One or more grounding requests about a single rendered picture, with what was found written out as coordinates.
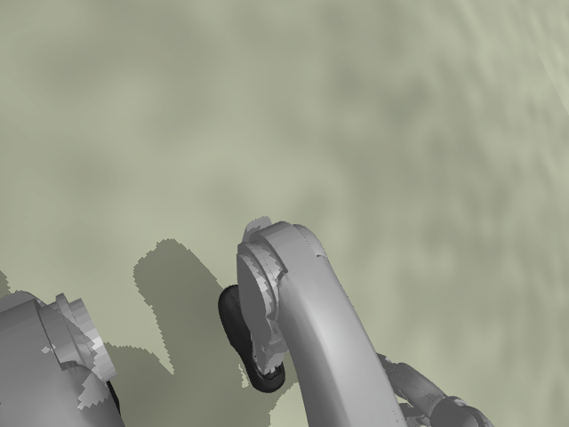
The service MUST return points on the right robot hand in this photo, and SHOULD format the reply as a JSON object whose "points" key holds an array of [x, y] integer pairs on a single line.
{"points": [[422, 394]]}

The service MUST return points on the left robot foot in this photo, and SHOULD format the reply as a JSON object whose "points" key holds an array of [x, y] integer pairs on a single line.
{"points": [[114, 395]]}

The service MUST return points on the right robot arm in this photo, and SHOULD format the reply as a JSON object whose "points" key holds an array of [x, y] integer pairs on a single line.
{"points": [[455, 412]]}

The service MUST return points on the right robot foot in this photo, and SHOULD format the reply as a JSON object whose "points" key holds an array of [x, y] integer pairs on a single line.
{"points": [[239, 337]]}

